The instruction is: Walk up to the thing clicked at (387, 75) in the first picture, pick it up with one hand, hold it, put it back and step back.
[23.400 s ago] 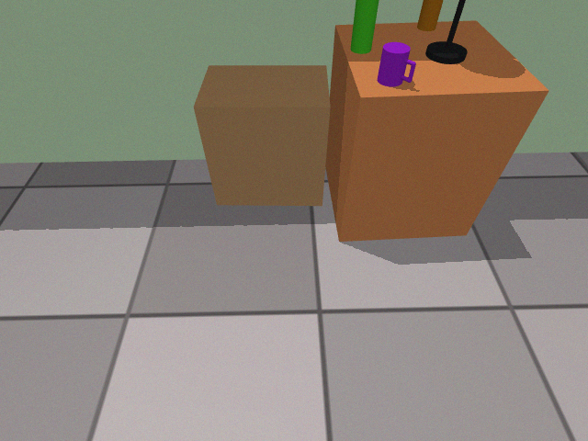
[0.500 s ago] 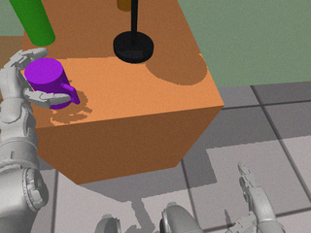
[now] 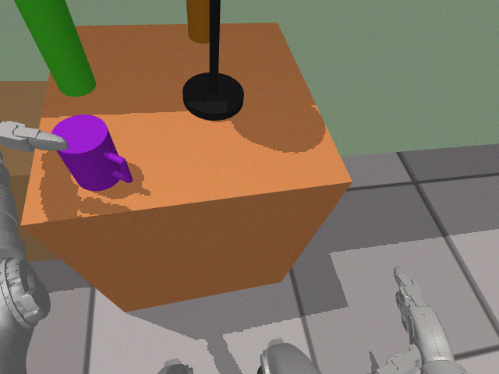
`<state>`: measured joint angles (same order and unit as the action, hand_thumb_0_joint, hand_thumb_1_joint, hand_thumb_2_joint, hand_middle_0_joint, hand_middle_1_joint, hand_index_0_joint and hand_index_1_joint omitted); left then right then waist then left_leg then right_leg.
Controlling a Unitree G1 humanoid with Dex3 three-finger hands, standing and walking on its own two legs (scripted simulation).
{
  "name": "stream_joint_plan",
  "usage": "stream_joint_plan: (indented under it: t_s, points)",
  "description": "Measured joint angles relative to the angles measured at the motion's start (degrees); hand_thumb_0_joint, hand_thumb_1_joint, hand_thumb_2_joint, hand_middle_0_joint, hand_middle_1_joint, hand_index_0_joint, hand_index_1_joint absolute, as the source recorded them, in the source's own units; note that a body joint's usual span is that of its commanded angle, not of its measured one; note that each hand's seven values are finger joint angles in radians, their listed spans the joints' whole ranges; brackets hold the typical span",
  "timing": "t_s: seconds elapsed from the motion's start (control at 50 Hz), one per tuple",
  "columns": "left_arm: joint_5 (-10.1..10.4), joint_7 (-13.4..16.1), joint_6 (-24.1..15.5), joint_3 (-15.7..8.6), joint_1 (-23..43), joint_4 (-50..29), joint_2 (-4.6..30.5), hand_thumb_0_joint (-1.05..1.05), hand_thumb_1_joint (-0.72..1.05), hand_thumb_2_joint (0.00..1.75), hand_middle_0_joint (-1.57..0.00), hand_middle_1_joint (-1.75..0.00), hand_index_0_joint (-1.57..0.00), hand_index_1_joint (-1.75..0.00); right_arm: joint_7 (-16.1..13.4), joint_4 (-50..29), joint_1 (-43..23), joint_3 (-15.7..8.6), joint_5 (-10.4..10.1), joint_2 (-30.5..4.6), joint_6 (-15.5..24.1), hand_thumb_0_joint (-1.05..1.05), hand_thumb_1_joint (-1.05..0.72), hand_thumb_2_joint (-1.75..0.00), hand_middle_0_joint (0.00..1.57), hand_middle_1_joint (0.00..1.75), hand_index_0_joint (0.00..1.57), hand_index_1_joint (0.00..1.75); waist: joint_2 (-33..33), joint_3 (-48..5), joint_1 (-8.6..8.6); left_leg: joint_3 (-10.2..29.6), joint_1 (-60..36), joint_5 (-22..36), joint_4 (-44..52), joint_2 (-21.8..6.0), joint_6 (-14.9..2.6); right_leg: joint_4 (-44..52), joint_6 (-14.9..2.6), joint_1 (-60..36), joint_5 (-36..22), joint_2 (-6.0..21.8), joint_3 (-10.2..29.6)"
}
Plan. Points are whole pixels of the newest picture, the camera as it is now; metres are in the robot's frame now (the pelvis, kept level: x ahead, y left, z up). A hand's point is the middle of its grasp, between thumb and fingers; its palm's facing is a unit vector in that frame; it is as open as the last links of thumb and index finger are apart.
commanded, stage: rise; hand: left
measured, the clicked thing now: (99, 158) +0.48 +0.18 +0.04
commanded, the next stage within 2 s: sink last in 0.18 s
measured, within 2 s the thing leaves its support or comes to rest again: neither
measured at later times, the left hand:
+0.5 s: hand out of the picture +0.44 +0.37 +0.14, palm faces +0.43 -0.85 -0.31, open 17.6 cm
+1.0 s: hand out of the picture +0.22 +0.25 +0.15, palm faces +0.36 -0.84 -0.39, open 17.5 cm
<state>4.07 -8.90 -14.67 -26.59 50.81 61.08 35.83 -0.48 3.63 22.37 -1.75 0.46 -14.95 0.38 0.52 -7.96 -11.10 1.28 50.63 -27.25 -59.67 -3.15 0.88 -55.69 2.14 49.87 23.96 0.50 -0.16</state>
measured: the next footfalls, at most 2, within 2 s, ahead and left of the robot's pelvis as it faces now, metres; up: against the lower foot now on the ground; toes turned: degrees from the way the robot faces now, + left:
none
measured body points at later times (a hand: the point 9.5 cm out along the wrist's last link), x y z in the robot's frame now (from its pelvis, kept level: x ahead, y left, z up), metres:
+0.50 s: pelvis +0.02 +0.00 +0.03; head +0.08 +0.02 +0.48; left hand +0.41 +0.41 +0.16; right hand +0.17 -0.26 -0.01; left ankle +0.01 +0.12 -0.67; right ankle +0.02 -0.15 -0.67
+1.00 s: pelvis +0.02 -0.01 +0.04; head +0.03 -0.03 +0.49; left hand +0.20 +0.30 +0.17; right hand +0.19 -0.26 -0.02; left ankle +0.01 +0.12 -0.67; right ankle +0.02 -0.15 -0.67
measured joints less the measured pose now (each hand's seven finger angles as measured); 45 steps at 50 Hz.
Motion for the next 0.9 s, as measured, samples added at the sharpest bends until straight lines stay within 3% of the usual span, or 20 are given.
stream_joint_plan:
  t_s: [0.14,0.16,0.2,0.34,0.4,0.48,0.6,0.76,0.9]
  points:
    - [1.5,-4.9,4.5,1.5,2.9,5.4,3.5,-0.01,-0.56,0.06,-0.04,-0.06,-0.06,-0.05,0.0,4.3,-0.8,1.5,-1.2,0.1,0.9,-0.01,0.54,-0.05,0.06,0.05,0.05,0.05,-1.3,-0.6,2.24,-0.5,-3.0,0.7,3.1,0.2,-0.33,3.2,0.24,-3.0,-0.8,0.2,0.3]
    - [0.1,-4.9,5.4,1.6,2.0,4.9,3.6,-0.01,-0.56,0.05,-0.04,-0.05,-0.06,-0.05,0.2,4.3,-0.8,1.6,-1.3,0.2,0.6,-0.01,0.54,-0.05,0.06,0.06,0.05,0.05,-1.5,-0.6,2.49,-0.6,-3.5,0.8,3.6,0.2,-0.35,3.6,0.3,-3.4,-1.0,0.2,0.4]
    - [-2.2,-3.8,7.3,1.9,-0.1,4.1,4.0,-0.01,-0.57,0.05,-0.05,-0.05,-0.06,-0.05,0.5,3.8,-0.3,1.8,-1.5,0.3,-0.1,-0.01,0.55,-0.05,0.06,0.06,0.06,0.05,-2.0,-0.3,2.97,-1.0,-5.0,1.2,4.9,0.3,-0.37,4.9,0.39,-4.8,-1.3,0.3,0.7]
    - [-5.9,0.8,12.2,0.4,-4.1,3.9,5.9,-0.01,-0.58,0.05,-0.06,-0.06,-0.07,-0.06,1.2,6.3,-0.3,1.0,-2.6,-0.4,-2.6,-0.01,0.55,-0.05,0.06,0.06,0.06,0.06,-1.2,1.3,4.24,-1.3,-9.2,2.4,8.8,0.5,-0.35,8.0,0.35,-8.6,-2.2,0.6,0.9]
    - [-6.5,2.8,12.8,-0.6,-6.1,2.6,7.1,-0.01,-0.58,0.05,-0.06,-0.06,-0.07,-0.06,1.0,6.6,-0.2,0.7,-2.9,-1.0,-2.9,-0.01,0.54,-0.05,0.06,0.06,0.06,0.06,-0.5,1.6,4.8,-1.2,-10.8,2.8,10.1,0.5,-0.18,9.3,0.21,-10.3,-2.5,0.5,0.7]
    - [-6.2,4.7,13.0,1.1,-10.3,-1.0,6.6,-0.01,-0.58,0.04,-0.06,-0.05,-0.06,-0.06,1.4,9.2,-0.4,0.5,-3.1,-0.9,-1.9,-0.01,0.53,-0.06,0.06,0.06,0.05,0.06,-0.3,0.9,6.29,-0.8,-12.6,3.1,11.4,0.5,-0.03,10.9,0.09,-12.4,-2.8,0.5,0.2]
    - [-4.6,6.3,14.8,4.5,-24.0,-15.0,0.4,-0.01,-0.58,0.04,-0.06,-0.03,-0.06,-0.05,2.1,10.7,0.3,-0.2,-3.5,-0.4,-1.0,-0.01,0.52,-0.06,0.06,0.06,0.05,0.06,-2.0,-0.3,9.13,-0.7,-16.0,2.8,12.7,0.7,-0.11,12.4,0.17,-16.0,-2.5,0.8,0.1]
    - [-1.2,8.4,16.2,8.6,-52.0,-51.6,-11.5,-0.01,-0.57,0.03,-0.07,-0.03,-0.06,-0.04,1.2,10.3,1.3,-2.2,-4.6,0.6,-1.8,-0.01,0.51,-0.06,0.06,0.06,0.06,0.06,-3.0,0.5,11.41,-1.1,-22.0,2.4,14.3,1.4,-0.19,12.7,0.34,-21.3,-1.3,1.5,0.3]
    - [0.2,10.6,15.6,8.5,-67.2,-70.3,-14.5,-0.01,-0.55,0.02,-0.07,-0.03,-0.07,-0.04,-0.9,9.9,1.6,-5.2,-4.6,0.7,-3.5,-0.01,0.51,-0.06,0.06,0.06,0.06,0.06,-2.4,1.9,13.17,-0.5,-24.6,2.7,14.7,1.7,0.26,11.6,-0.1,-23.6,-0.6,1.9,-0.3]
